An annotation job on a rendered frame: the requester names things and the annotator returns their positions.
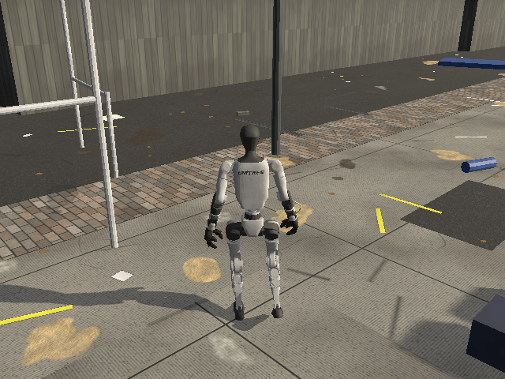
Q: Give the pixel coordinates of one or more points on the robot left foot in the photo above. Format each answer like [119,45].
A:
[239,314]

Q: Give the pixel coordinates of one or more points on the robot right upper arm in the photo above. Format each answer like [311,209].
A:
[280,179]

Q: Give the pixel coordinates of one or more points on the robot right hand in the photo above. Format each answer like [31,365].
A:
[288,223]

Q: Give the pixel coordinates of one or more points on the robot left hand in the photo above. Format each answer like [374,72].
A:
[209,238]

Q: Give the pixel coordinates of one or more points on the robot right shin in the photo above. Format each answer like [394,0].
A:
[274,278]

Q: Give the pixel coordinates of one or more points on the right robot forearm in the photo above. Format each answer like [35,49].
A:
[289,208]

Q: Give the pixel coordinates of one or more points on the left robot forearm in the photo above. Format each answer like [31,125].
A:
[214,214]

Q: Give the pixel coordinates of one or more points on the robot left upper arm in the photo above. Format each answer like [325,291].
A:
[222,181]

